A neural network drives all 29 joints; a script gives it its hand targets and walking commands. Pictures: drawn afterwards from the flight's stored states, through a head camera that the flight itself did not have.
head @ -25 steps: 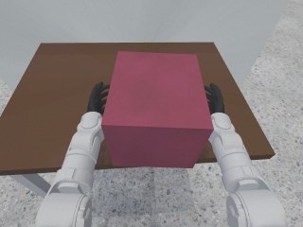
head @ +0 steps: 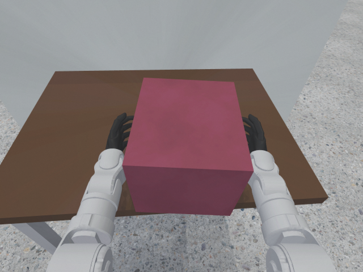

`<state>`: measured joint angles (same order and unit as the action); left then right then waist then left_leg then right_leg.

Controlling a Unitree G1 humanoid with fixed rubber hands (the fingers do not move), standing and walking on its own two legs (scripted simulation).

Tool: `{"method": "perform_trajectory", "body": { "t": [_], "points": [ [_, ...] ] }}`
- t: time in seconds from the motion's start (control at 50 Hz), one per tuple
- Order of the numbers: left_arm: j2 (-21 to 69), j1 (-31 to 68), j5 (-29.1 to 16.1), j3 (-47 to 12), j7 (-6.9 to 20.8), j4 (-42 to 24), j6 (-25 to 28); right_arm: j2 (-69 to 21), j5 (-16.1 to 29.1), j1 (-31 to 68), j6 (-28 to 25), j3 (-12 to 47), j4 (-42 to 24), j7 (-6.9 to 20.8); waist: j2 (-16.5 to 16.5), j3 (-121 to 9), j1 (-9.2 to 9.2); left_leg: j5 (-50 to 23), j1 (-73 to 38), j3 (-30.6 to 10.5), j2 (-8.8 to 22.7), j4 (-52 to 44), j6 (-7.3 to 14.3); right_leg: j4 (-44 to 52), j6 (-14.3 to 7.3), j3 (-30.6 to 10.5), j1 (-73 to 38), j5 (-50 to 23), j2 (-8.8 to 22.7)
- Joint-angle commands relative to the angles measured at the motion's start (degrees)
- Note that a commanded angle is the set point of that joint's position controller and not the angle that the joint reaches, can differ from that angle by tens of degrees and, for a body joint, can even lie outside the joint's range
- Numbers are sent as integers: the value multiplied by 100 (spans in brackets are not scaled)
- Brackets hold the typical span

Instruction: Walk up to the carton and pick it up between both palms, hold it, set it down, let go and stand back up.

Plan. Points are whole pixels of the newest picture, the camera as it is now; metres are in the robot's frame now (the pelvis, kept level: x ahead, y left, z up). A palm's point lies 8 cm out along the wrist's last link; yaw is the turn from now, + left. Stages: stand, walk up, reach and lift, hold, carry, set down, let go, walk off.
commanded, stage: reach and lift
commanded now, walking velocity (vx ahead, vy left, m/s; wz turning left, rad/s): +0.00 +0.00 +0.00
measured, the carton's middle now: (186, 145) +0.42 +0.01 +0.07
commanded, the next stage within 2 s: none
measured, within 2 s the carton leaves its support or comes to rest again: leaves its support in 0.02 s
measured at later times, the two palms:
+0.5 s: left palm (108, 137) +0.37 +0.18 +0.14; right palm (261, 140) +0.38 -0.14 +0.14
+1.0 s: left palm (108, 129) +0.37 +0.17 +0.16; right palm (268, 136) +0.37 -0.15 +0.16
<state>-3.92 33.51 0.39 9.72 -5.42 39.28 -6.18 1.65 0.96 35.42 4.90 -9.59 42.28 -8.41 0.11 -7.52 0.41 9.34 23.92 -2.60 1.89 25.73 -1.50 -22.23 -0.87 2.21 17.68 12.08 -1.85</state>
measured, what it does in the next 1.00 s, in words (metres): stands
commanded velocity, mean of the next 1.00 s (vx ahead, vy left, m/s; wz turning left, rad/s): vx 0.00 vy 0.00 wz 0.00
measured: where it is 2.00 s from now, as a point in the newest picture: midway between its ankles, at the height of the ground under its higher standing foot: outside the picture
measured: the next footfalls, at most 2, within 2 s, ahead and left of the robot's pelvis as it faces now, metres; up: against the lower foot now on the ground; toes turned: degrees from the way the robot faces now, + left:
none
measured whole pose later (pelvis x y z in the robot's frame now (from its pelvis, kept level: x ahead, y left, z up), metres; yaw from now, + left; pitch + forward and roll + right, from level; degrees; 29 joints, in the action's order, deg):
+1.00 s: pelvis -0.01 -0.01 +0.01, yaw +1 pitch -2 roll -1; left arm -4.1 36.1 5.4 11.5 -3.2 26.5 -22.1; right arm 2.3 4.7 37.5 9.7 -8.1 40.1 -9.3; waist -3.9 -3.2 -1.2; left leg 6.9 10.8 -3.1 1.4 20.0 -1.9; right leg -18.7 -1.3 2.8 5.3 11.1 -1.5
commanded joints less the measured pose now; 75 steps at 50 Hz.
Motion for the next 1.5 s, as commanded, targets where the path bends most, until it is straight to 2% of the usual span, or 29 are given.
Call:
{"method": "perform_trajectory", "body": {
  "t": [0.0,0.04,0.12,0.24,0.28,0.42,0.48,0.5,0.54,0.58,0.6,0.68,0.72,0.78,0.8,0.82,0.84,0.92,0.98,1.02,1.04,1.06,1.16,1.2,1.26,1.3,1.36,1.42,1.48],
  "points": [
    [4177,4717,-168,-2663,905,-1643,573,-4221,77,4205,-504,2763,-1798,1024,290,-4005,6,-2771,-2527,166,-222,60,-241,117,394,40,-1443,-2677,-61],
    [4183,4554,-205,-2732,952,-1358,530,-4135,48,4194,-482,2735,-1828,983,172,-3414,-136,-2454,-2326,127,-262,-47,-221,189,383,-21,-1458,-2609,-73],
    [4313,4710,-421,-2885,925,-1940,564,-4250,277,4249,-368,3220,-2382,962,26,-3507,7,-2441,-2296,46,-262,-148,-173,157,387,-159,-1821,-2876,-37],
    [4087,5119,-305,-2616,1009,-2161,449,-4251,246,4419,-390,3072,-2141,933,16,-3295,92,-2148,-2230,111,-335,-250,-132,219,432,-139,-1851,-2586,32],
    [3974,5336,-227,-2646,996,-2183,404,-4061,236,4442,-372,2810,-1898,905,108,-3272,-143,-2172,-2367,89,-302,-262,-196,278,401,-75,-1737,-2443,16],
    [3855,4830,406,-1921,1143,-1575,249,-3691,-140,4540,-861,2247,-1379,824,-67,-2537,-117,-1831,-2429,176,-281,-582,-133,479,411,13,-1943,-2190,85],
    [3627,4871,825,-1335,1312,-727,45,-3235,-515,4810,-1003,1419,-602,842,75,-1741,-257,-1164,-2378,239,-268,-868,-33,727,365,151,-1658,-1188,95],
    [3799,4915,682,-1668,1257,-1251,184,-3407,-471,4803,-1229,1546,-884,866,92,-2322,-235,-1627,-2631,269,-236,-805,-114,668,345,200,-1774,-1541,49],
    [3883,5012,711,-1769,1144,-1213,184,-3326,-450,5135,-1365,1569,-987,886,333,-2702,-182,-1994,-2817,268,-236,-657,-214,658,303,221,-1660,-1632,32],
    [3879,4998,576,-1964,1090,-1399,15,-3369,-411,4951,-1208,1636,-987,872,345,-2731,-222,-1997,-2826,261,-216,-690,-183,703,302,296,-1618,-1647,28],
    [3936,4811,637,-1889,1067,-1312,-72,-3444,-321,4848,-1129,1783,-991,871,327,-2483,-97,-1789,-2664,306,-264,-734,-113,724,318,209,-1708,-1544,75],
    [4058,5111,355,-2375,1006,-1828,-275,-3401,-217,5422,-1064,1992,-1769,806,258,-3136,-202,-1918,-2871,262,-218,-598,-127,624,300,210,-1675,-1686,2],
    [4096,5154,236,-2612,928,-2361,-324,-3548,-40,5372,-1000,2328,-2039,776,452,-3498,-85,-2198,-2910,282,-264,-482,-167,502,357,114,-1851,-2134,51],
    [3972,5229,173,-2468,998,-1985,-673,-3485,44,5604,-722,2310,-2040,686,126,-2994,-87,-1420,-2474,333,-298,-647,-11,525,422,59,-1842,-1684,83],
    [4019,5324,-4,-2645,970,-2340,-651,-3575,144,5755,-716,2414,-2268,707,165,-3428,-34,-1605,-2576,299,-300,-558,-30,466,409,25,-1891,-1774,72],
    [4225,5250,-65,-2889,929,-2509,-727,-3579,199,5559,-578,2478,-2234,689,292,-3375,-184,-1938,-2809,272,-257,-538,-112,398,362,52,-1918,-2163,20],
    [4205,5035,-37,-2827,927,-2577,-777,-3560,309,5424,-563,2646,-2351,674,307,-3560,-53,-2235,-2883,271,-277,-433,-122,323,398,39,-1978,-2501,0],
    [3932,5049,40,-2495,1068,-2503,-1169,-3492,532,5606,-214,2600,-2391,553,-54,-3010,-145,-1728,-2705,264,-361,-546,-6,409,482,-66,-2098,-2446,90],
    [4123,5069,-22,-2712,1059,-2823,-1359,-3419,694,5550,-16,2603,-2504,555,277,-2965,-307,-2018,-2936,170,-324,-533,-120,405,417,30,-1938,-2495,15],
    [4098,4964,-95,-2795,1065,-2838,-1551,-3272,777,5567,161,2548,-2503,555,184,-2889,-325,-1910,-2972,157,-309,-575,-77,477,437,24,-1903,-2355,19],
    [4121,5247,-166,-2823,1095,-2933,-1557,-3312,788,5684,165,2519,-2538,526,159,-2858,-479,-1752,-2949,114,-343,-583,-70,483,443,22,-1895,-2291,63],
    [4098,5090,-169,-2739,1098,-2995,-1627,-3439,834,5702,215,2604,-2697,529,72,-3019,-346,-2008,-2969,121,-348,-532,-65,436,433,19,-2026,-2644,27],
    [4005,5236,6,-2458,1080,-2918,-1889,-3361,996,5899,491,2486,-2439,582,51,-2543,-265,-1495,-2952,121,-335,-606,-38,627,405,4,-1620,-1562,-51],
    [3992,5252,-93,-2528,1029,-2961,-1944,-3335,1070,6105,466,2503,-2805,606,142,-2808,-251,-1466,-2983,121,-334,-574,-23,581,411,-12,-1704,-1722,-39],
    [3934,5314,-1,-2355,1059,-2743,-2121,-3256,1087,6006,708,2279,-2363,596,140,-2371,-393,-1255,-2852,131,-328,-628,-36,657,395,-14,-1489,-1410,-53],
    [4133,5342,-241,-2627,1016,-3098,-2133,-3370,1339,6246,693,2695,-2949,574,152,-3071,-297,-1629,-3036,127,-369,-510,-3,604,443,-56,-1656,-1890,-53],
    [4033,5506,-243,-2640,964,-2885,-2219,-3261,1342,6263,897,2403,-2625,565,234,-2604,-469,-955,-2875,64,-333,-605,-10,730,396,-61,-1287,-1004,-45],
    [4045,5637,-290,-2777,882,-3343,-2340,-3325,1572,6225,1051,2671,-2777,616,411,-2893,-373,-1311,-3022,67,-316,-547,-68,635,342,10,-1383,-1328,-111],
    [4034,5778,-333,-2709,844,-3274,-2426,-3306,1698,6320,1208,2570,-2803,590,325,-2856,-471,-1190,-3012,-2,-306,-533,-68,643,371,-50,-1144,-1253,-114]
  ]
}}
